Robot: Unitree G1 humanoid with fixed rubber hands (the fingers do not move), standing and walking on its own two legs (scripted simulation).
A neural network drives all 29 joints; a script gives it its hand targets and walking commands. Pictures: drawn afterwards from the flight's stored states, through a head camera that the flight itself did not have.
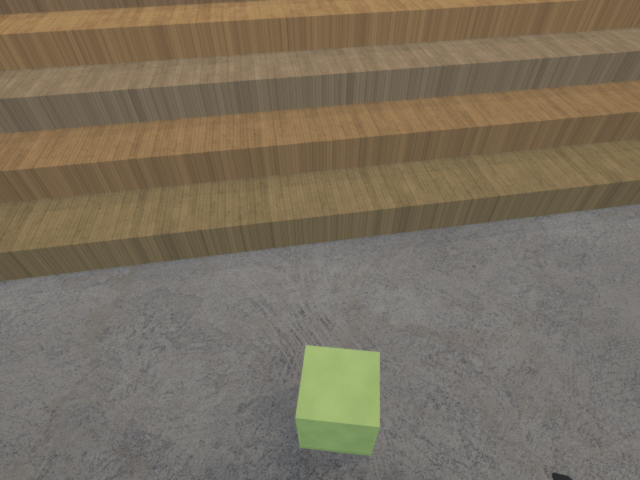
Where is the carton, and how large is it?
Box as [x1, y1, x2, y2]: [295, 345, 379, 455]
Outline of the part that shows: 306,345 295,416 300,447 370,455 379,427 379,352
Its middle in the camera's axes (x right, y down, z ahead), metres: +0.05 +0.47 +1.11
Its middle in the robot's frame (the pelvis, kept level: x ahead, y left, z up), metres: +0.48 -0.04 -0.66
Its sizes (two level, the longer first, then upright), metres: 0.210 0.200 0.250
